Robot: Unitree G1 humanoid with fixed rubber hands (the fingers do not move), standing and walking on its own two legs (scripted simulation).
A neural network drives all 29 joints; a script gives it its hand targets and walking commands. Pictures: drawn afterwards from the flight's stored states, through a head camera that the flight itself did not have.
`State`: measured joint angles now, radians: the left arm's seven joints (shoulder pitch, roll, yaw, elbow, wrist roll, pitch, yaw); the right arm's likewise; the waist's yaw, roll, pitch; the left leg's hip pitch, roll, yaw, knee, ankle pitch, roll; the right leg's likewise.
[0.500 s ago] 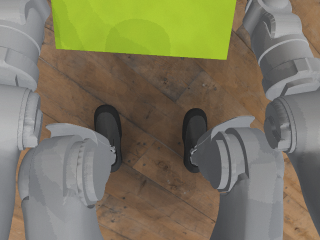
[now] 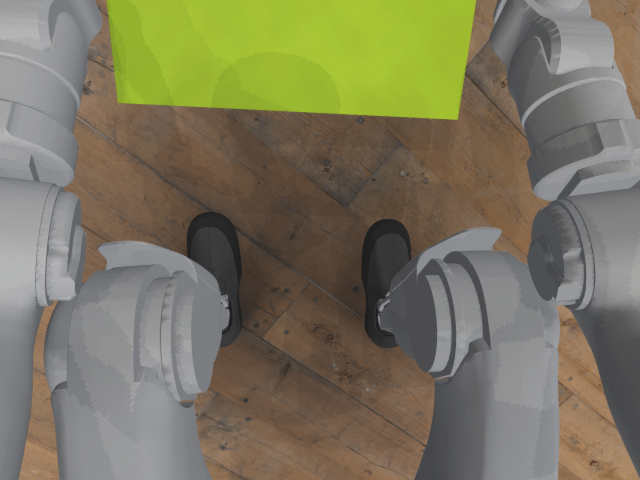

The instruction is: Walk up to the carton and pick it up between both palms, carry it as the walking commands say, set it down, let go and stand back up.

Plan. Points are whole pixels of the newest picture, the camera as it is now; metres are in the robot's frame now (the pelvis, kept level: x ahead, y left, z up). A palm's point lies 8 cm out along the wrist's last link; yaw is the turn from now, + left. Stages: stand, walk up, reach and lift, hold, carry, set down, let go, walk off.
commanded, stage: reach and lift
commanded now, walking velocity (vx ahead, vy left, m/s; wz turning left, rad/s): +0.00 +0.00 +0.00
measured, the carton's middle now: out of the picture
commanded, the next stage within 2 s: none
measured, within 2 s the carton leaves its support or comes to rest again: neither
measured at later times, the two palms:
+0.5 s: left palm out of the picture +0.56 +0.21 -0.11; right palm out of the picture +0.54 -0.17 -0.11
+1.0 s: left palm out of the picture +0.54 +0.21 -0.05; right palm out of the picture +0.53 -0.16 -0.06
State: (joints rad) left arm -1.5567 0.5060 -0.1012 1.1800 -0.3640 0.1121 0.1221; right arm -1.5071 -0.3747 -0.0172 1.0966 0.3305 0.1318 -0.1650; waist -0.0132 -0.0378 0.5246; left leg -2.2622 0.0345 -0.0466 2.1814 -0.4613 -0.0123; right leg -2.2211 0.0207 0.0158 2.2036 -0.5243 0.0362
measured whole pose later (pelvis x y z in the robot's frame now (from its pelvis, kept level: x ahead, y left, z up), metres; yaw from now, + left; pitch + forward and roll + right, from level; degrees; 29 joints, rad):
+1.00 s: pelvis -0.02 +0.00 +0.06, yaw +0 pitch +25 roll -1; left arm -1.45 0.39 0.22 0.87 -0.05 0.32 0.12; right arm -1.33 -0.21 -0.32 0.73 0.07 0.28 -0.25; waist 0.01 -0.02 0.51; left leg -2.01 0.01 -0.06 2.01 -0.45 -0.03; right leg -1.97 0.02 0.00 2.03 -0.51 0.02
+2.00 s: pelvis -0.03 +0.00 +0.16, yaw +1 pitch +20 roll -1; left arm -1.30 0.31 0.27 0.65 0.01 0.46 0.11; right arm -1.21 -0.14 -0.36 0.51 0.01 0.45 -0.25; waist 0.00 -0.02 0.52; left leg -1.65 -0.01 -0.06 1.67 -0.37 -0.03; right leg -1.62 0.04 0.02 1.69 -0.42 0.03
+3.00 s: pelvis +0.00 +0.00 +0.28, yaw +1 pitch +15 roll -1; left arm -0.91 0.17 0.28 0.55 0.07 0.46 0.12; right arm -0.89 -0.04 -0.36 0.51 -0.05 0.43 -0.20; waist -0.01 -0.03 0.34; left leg -1.18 -0.02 -0.07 1.23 -0.31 -0.03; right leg -1.15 0.04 0.03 1.24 -0.35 0.02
